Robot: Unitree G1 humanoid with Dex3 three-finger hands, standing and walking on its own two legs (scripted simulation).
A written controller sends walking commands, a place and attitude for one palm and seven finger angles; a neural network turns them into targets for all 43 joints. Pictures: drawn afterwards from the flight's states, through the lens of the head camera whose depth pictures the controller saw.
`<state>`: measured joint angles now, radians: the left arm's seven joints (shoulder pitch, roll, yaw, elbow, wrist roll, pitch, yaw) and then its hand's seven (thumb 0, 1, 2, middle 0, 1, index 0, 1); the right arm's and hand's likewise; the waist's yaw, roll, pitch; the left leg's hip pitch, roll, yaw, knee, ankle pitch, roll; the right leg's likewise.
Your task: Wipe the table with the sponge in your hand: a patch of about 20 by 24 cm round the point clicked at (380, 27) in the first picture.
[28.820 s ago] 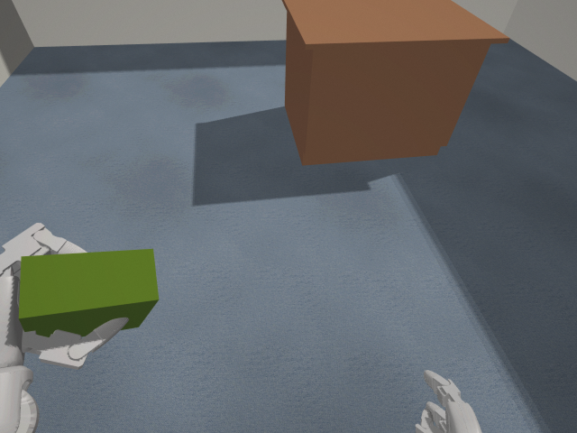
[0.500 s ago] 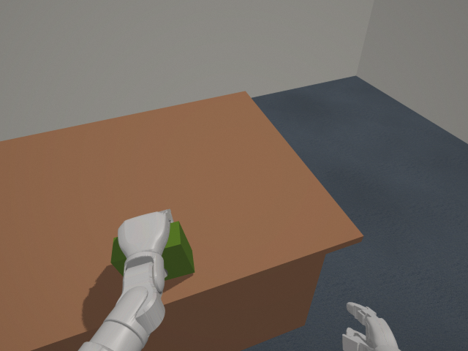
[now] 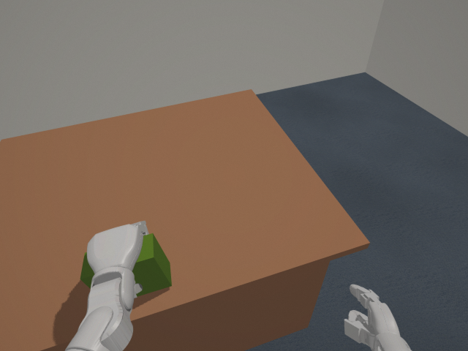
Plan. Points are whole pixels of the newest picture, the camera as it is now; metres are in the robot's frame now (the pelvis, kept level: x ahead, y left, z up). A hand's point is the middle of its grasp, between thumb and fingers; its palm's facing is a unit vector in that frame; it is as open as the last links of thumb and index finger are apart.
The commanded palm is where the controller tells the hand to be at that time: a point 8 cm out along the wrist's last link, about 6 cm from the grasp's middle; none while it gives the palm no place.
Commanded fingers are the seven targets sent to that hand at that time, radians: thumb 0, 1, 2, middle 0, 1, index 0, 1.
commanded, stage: wipe forward along the middle lane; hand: left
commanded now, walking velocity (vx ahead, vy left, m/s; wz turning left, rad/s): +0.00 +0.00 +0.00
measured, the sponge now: (133, 274) +0.25 +0.24 -0.02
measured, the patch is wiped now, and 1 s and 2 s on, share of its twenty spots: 0.95 0.95 0.95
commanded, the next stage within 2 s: slide back across to the first lane in 1.62 s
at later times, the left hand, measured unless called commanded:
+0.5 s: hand (117, 248) +0.29 +0.28 +0.01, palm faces -0.08 -0.05 -1.00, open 9.3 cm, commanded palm +0.27 +0.27 +0.04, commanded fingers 0.00 0.10 1.30 -1.20 -1.60 -1.20 -1.60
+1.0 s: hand (115, 228) +0.33 +0.30 +0.01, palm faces -0.09 -0.01 -1.00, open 9.3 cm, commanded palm +0.32 +0.30 +0.04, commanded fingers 0.00 0.10 1.30 -1.20 -1.60 -1.20 -1.60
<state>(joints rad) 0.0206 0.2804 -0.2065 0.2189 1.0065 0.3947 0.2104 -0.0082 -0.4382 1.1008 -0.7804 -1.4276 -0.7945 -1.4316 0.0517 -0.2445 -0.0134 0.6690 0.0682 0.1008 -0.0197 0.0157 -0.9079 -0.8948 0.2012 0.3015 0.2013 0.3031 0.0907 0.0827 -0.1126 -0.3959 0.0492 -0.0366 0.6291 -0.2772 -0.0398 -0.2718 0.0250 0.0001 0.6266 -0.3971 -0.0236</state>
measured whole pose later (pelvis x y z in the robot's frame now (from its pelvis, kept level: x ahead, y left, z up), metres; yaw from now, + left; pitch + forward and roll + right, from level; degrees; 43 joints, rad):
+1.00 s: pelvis -0.04 +0.01 -0.02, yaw +0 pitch +9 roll -2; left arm -0.53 0.41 -0.07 0.87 1.02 0.23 0.26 0.00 -0.49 1.13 -0.83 -1.40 -0.84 -1.40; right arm 0.21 -0.25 -0.03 0.74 0.08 0.12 -0.06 0.01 -0.91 -0.89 0.20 0.30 0.20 0.30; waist 0.01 0.08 -0.13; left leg -0.68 0.05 -0.07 0.76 -0.26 -0.02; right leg -0.54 0.04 -0.02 0.75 -0.38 -0.01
